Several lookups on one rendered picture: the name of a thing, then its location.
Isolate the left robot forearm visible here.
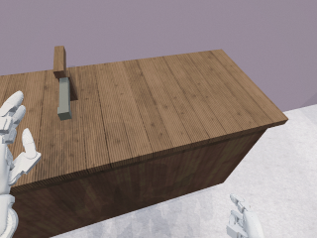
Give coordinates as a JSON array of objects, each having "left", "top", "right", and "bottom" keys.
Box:
[{"left": 0, "top": 194, "right": 19, "bottom": 238}]

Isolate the left robot hand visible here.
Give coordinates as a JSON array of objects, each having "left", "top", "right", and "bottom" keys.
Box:
[{"left": 0, "top": 90, "right": 42, "bottom": 195}]

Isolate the tap lever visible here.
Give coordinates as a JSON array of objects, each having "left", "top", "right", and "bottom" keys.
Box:
[{"left": 57, "top": 77, "right": 72, "bottom": 121}]

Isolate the right robot hand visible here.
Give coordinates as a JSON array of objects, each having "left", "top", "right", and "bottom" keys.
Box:
[{"left": 226, "top": 193, "right": 265, "bottom": 238}]

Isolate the counter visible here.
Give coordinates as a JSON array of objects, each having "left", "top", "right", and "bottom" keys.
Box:
[{"left": 0, "top": 46, "right": 288, "bottom": 238}]

